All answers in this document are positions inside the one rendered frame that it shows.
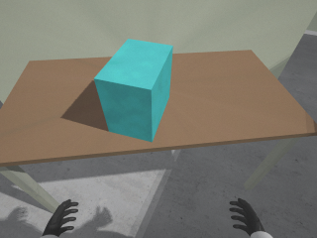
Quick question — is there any table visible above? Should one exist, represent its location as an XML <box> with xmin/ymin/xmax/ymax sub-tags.
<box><xmin>0</xmin><ymin>50</ymin><xmax>317</xmax><ymax>213</ymax></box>

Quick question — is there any carton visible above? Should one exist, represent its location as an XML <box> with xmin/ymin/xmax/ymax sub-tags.
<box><xmin>94</xmin><ymin>39</ymin><xmax>173</xmax><ymax>142</ymax></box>

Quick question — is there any left robot hand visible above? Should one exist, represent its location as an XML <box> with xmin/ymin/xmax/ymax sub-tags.
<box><xmin>42</xmin><ymin>199</ymin><xmax>79</xmax><ymax>237</ymax></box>

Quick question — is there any right robot hand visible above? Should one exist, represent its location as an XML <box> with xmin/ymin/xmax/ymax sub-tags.
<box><xmin>229</xmin><ymin>198</ymin><xmax>265</xmax><ymax>237</ymax></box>

